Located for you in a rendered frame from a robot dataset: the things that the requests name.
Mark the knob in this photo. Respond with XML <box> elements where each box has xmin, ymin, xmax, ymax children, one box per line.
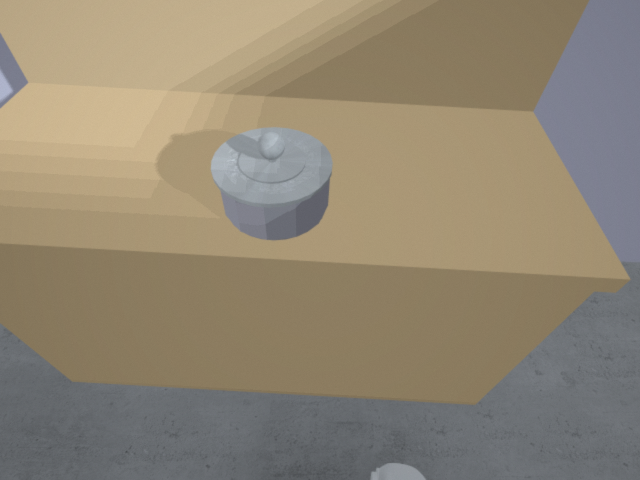
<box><xmin>257</xmin><ymin>132</ymin><xmax>285</xmax><ymax>160</ymax></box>

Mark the pot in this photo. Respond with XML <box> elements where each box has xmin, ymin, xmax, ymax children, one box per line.
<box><xmin>221</xmin><ymin>179</ymin><xmax>330</xmax><ymax>240</ymax></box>

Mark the lid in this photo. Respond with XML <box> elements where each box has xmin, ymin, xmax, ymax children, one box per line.
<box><xmin>211</xmin><ymin>127</ymin><xmax>333</xmax><ymax>208</ymax></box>

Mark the table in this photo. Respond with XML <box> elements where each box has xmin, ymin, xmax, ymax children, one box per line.
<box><xmin>0</xmin><ymin>0</ymin><xmax>631</xmax><ymax>405</ymax></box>

